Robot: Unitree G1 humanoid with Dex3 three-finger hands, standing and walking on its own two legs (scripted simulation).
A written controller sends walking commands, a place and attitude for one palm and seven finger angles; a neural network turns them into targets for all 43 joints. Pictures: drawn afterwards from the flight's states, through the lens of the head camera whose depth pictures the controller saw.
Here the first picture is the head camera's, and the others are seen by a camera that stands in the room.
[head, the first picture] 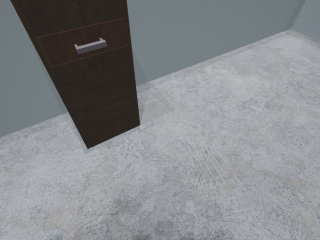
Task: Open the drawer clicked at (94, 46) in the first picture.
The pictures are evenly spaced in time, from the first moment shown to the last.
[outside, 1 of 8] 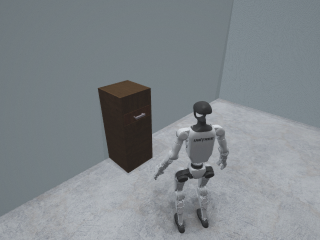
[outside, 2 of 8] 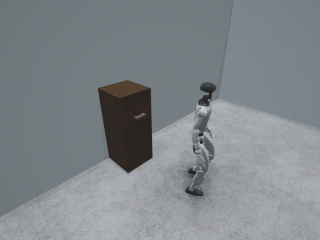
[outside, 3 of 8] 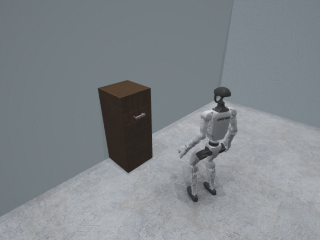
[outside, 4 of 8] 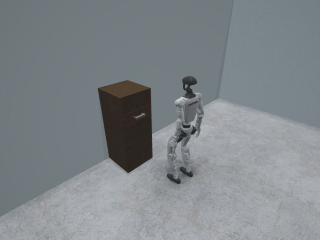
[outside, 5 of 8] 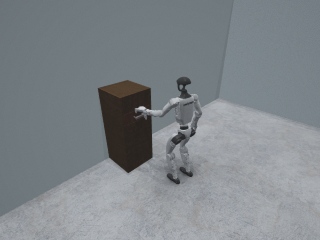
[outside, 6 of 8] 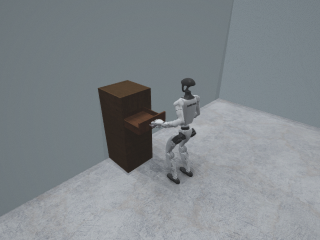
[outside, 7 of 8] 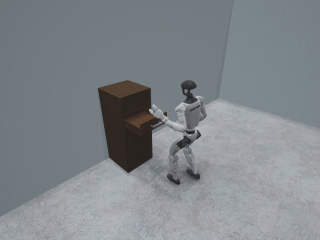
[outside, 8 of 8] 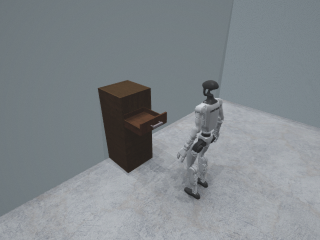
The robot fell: no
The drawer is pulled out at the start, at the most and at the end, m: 0.00 0.30 0.29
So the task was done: yes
